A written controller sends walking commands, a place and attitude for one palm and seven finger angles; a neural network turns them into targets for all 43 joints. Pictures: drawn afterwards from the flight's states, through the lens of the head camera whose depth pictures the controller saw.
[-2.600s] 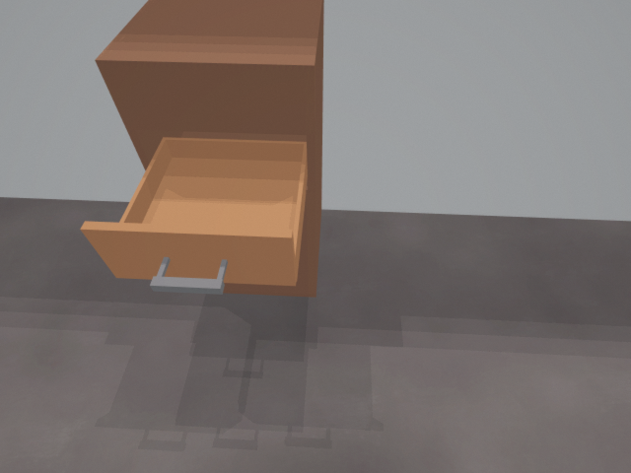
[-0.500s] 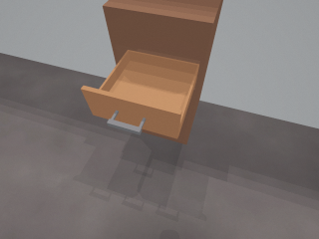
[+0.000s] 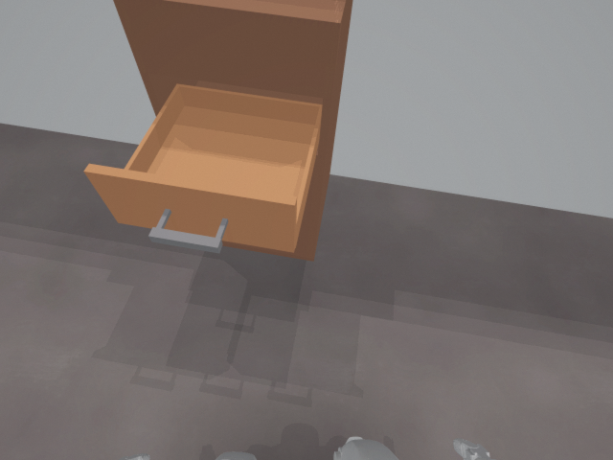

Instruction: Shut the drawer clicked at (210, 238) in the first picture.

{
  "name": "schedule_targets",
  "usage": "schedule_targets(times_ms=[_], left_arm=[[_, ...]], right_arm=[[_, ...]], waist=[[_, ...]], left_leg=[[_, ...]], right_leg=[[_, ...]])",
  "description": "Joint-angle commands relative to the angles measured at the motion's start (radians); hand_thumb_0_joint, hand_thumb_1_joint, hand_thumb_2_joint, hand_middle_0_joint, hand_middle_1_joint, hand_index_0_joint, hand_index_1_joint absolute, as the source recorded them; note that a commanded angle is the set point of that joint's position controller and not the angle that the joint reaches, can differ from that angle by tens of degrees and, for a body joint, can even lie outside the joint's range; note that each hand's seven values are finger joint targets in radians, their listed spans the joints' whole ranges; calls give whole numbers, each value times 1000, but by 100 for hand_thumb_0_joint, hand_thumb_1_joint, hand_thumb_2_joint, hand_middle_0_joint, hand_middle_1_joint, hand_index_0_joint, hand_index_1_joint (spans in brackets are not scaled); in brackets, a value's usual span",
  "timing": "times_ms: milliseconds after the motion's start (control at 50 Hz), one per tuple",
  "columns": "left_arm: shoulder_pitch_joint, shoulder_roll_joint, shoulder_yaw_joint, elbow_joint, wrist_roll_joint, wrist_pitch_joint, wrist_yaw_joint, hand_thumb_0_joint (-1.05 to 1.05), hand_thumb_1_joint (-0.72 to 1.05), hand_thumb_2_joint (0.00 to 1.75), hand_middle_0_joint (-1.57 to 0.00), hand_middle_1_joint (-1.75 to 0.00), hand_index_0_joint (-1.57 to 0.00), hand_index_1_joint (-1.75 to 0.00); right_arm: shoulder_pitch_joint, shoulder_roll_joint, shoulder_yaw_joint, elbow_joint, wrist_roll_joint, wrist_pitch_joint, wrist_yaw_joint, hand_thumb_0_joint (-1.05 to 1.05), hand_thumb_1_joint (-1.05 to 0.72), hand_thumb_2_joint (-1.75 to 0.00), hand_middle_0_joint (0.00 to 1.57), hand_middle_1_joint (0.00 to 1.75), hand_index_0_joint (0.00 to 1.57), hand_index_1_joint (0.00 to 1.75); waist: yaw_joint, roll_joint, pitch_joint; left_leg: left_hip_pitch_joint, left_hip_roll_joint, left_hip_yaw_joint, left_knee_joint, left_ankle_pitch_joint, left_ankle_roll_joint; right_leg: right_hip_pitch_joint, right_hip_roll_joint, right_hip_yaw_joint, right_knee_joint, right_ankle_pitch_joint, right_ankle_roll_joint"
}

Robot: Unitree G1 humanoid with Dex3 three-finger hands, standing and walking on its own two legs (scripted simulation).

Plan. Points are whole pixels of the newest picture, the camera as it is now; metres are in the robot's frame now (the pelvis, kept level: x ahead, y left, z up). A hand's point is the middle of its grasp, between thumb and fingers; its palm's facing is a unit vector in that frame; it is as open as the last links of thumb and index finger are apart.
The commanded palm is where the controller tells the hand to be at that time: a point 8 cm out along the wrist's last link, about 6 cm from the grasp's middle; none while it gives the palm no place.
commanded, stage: take the last steps up to it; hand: left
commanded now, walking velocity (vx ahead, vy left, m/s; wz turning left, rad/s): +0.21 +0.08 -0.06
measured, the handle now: (190, 230) +0.49 +0.26 -0.13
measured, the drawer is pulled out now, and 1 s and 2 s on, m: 0.30 0.30 0.30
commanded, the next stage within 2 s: come to a stop and stand still in 0.44 s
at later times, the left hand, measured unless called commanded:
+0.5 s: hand (210, 447) +0.14 +0.15 -0.17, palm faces -0.02 -0.98 -0.20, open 7.4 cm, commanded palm none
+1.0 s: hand (208, 422) +0.17 +0.16 -0.17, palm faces +0.01 -0.96 -0.28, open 7.3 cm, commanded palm none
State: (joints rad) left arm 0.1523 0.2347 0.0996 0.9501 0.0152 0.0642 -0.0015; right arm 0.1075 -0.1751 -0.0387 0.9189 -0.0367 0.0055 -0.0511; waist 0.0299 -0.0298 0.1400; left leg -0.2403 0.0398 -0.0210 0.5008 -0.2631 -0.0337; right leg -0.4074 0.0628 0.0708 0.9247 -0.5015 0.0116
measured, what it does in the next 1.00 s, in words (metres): walks ahead: right foot, then left foot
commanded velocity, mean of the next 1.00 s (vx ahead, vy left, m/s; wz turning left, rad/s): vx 0.03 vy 0.05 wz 0.01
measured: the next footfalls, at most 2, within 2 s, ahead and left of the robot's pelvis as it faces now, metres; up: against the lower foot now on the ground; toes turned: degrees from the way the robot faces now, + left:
right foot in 0.12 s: +0.11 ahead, -0.13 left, +0.00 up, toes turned -5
left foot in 0.70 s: +0.16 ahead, +0.10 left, +0.00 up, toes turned +0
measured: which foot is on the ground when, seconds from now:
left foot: down 0.00-0.48, up 0.50-0.68, down 0.70-1.00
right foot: up 0.00-0.10, down 0.12-1.00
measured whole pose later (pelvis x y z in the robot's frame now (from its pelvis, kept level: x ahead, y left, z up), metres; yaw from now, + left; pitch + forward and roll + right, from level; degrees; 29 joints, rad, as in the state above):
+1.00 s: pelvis +0.13 -0.04 +0.00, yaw -2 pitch +0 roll +1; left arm 0.20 0.19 0.06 1.01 0.02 0.02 0.04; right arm 0.09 -0.18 -0.06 1.00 -0.01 0.04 -0.03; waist 0.01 0.01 0.13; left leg -0.31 0.04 0.03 0.65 -0.37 -0.03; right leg -0.17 -0.01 -0.06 0.54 -0.37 -0.04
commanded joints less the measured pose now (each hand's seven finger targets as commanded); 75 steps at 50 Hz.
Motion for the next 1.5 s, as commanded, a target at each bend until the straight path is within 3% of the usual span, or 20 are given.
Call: schedule_targets(times_ms=[0, 40, 80, 120, 240, 320, 420, 440, 480, 600, 680, 780, 840, 940, 1020, 1080, 1240, 1260, 1320, 1480], left_arm=[[29, 42, -2, -76, 0, -28, -9, 0, 90, 90, -20, -30, -20, -30], [114, 52, 0, -47, 6, -39, -13, 0, 90, 90, -20, -30, -20, -30], [169, 222, 25, -26, 20, -58, 2, 0, 90, 90, -20, -30, -20, -30], [101, 229, 20, -51, 21, -61, 4, 0, 90, 90, -20, -30, -20, -30], [61, 147, 9, -6, 1, -77, 8, 0, 90, 90, -20, -30, -20, -30], [-18, 29, -24, -37, 9, -70, 2, 0, 90, 90, -20, -30, -20, -30], [50, 0, -33, 14, -1, -90, -13, 0, 90, 90, -20, -30, -20, -30], [139, 33, -21, 49, 2, -95, -8, 0, 90, 90, -20, -30, -20, -30], [276, 171, 7, 92, 5, -98, 10, 0, 90, 90, -20, -30, -20, -30], [104, 76, -8, 63, 6, -91, 36, 0, 90, 90, -20, -30, -20, -30], [132, 26, -26, 62, -1, -69, 50, 0, 90, 90, -20, -30, -20, -30], [118, 32, -24, 57, -5, -43, 44, 0, 90, 90, -20, -30, -20, -30], [132, 47, -18, 47, -1, -42, 39, 0, 90, 90, -20, -30, -20, -30], [144, 116, -17, 47, 14, -62, 46, 0, 90, 90, -20, -30, -20, -30], [96, 117, -14, 38, 8, -62, 48, 0, 90, 90, -20, -30, -20, -30], [102, 62, -30, 39, -3, -64, 47, 0, 90, 90, -20, -30, -20, -30], [63, 67, -44, 89, -4, -67, 37, 0, 90, 90, -20, -30, -20, -30], [210, 62, -53, 92, 7, -108, 83, 0, 90, 90, -20, -30, -20, -30], [155, 87, -54, 20, 0, -109, 75, 0, 90, 90, -20, -30, -20, -30], [135, 52, -73, -6, -2, -73, 50, 0, 90, 90, -20, -30, -20, -30]], right_arm=[[62, -207, -50, -37, -6, -3, -5, 0, -90, -90, 20, 30, 20, 30], [64, -205, -50, -25, 6, 3, 3, 0, -90, -90, 20, 30, 20, 30], [63, -105, -33, -60, 26, 5, 29, 0, -90, -90, 20, 30, 20, 30], [42, -122, -37, -49, 17, -3, 45, 0, -90, -90, 20, 30, 20, 30], [182, -67, -17, 62, 18, -31, 44, 0, -90, -90, 20, 30, 20, 30], [353, -191, -40, 114, -3, -33, 26, 0, -90, -90, 20, 30, 20, 30], [269, -137, -14, 123, 9, -41, 16, 0, -90, -90, 20, 30, 20, 30], [236, -120, -13, 121, 23, -42, 18, 0, -90, -90, 20, 30, 20, 30], [181, -108, -20, 62, 18, -35, 33, 0, -90, -90, 20, 30, 20, 30], [203, 2, -12, 121, 31, -6, 34, 0, -90, -90, 20, 30, 20, 30], [268, -96, -29, 138, 23, -24, 18, 0, -90, -90, 20, 30, 20, 30], [193, -138, -39, 110, 24, -4, -3, 0, -90, -90, 20, 30, 20, 30], [141, -169, -55, 80, 21, 7, 0, 0, -90, -90, 20, 30, 20, 30], [32, -79, -44, 30, 29, 37, 20, 0, -90, -90, 20, 30, 20, 30], [60, -63, -29, 50, 33, 25, 19, 0, -90, -90, 20, 30, 20, 30], [103, -118, -30, 82, 24, 0, 13, 0, -90, -90, 20, 30, 20, 30], [104, -106, -6, 131, 25, 1, 9, 0, -90, -90, 20, 30, 20, 30], [64, -146, -17, 55, 33, -23, 18, 0, -90, -90, 20, 30, 20, 30], [169, -75, 5, 10, 22, -29, 21, 0, -90, -90, 20, 30, 20, 30], [187, -105, 16, 24, 16, -13, 25, 0, -90, -90, 20, 30, 20, 30]], waist=[[-26, 238, -168], [13, 170, -193], [34, -262, -112], [20, -163, -63], [-33, -88, -122], [-103, 225, -83], [-14, 154, -142], [26, 41, -167], [67, -191, -97], [-26, -125, -72], [-34, 141, -192], [-42, 236, -165], [-33, 169, -216], [-8, -190, -137], [-33, -135, -159], [-35, 36, -205], [-39, 40, -162], [0, 91, -258], [-55, -60, -335], [-40, 25, -63]], left_leg=[[74, 228, -85, -100, 499, 170], [-12, 154, -38, -17, 212, 112], [-305, -48, 107, 288, -298, -6], [-252, 0, 13, 427, -280, 15], [59, -31, 89, -51, -14, 12], [171, 304, -388, -294, -116, 243], [84, 154, -78, -106, 311, 168], [-32, 76, -8, 15, 177, 107], [-342, -18, 76, 332, -329, 17], [-107, 0, 75, 128, -79, -2], [194, 180, -62, -43, 727, 98], [216, 230, -76, -67, 1023, 150], [234, 230, -64, -30, 871, 156], [-106, -21, 45, 251, -218, 8], [-68, -22, 47, 61, -99, 6], [215, 121, -41, -43, 564, 70], [146, 87, 2, -99, 331, 34], [143, 76, 74, 160, 410, 27], [-17, -5, 79, 41, 184, 54], [-19, 67, -13, -38, 154, 72]], right_leg=[[100, -46, -84, -123, -22, -5], [292, -24, -127, -397, 182, -11], [383, -369, 395, -742, 62, -151], [207, -381, 434, -754, -115, -249], [219, -243, 151, -570, 267, -156], [-101, -37, -95, -80, -72, -44], [205, -76, -147, -400, 116, -47], [389, -107, -84, -555, 257, -56], [515, -512, 349, -722, 355, -225], [320, -309, -11, -556, 908, -174], [172, -155, -104, -377, 438, -19], [147, -108, -122, -285, 118, -12], [168, -108, -103, -360, 137, -17], [331, -357, 112, -533, 1100, -149], [422, -288, 39, -443, 1114, -157], [230, -167, -36, -424, 701, -32], [294, -172, -30, -582, 560, -42], [291, -234, 60, -517, 1062, 9], [491, -255, -10, -330, 1374, -73], [156, -148, -19, -480, 319, -64]])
